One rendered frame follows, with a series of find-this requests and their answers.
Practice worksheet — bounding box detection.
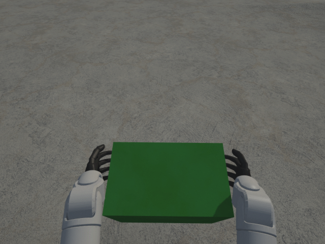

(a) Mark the carton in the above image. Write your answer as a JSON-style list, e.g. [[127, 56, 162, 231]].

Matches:
[[103, 142, 234, 224]]

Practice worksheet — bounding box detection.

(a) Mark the robot left forearm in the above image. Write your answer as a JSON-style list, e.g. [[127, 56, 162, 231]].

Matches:
[[60, 170, 105, 244]]

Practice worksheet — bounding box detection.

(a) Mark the robot right hand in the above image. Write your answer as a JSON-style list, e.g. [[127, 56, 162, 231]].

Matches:
[[224, 149, 251, 187]]

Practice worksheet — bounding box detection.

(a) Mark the robot right forearm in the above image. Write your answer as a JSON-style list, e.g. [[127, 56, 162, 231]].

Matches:
[[232, 175, 277, 244]]

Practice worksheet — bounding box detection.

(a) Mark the robot left hand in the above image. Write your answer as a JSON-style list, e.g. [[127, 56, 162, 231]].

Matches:
[[85, 144, 112, 181]]

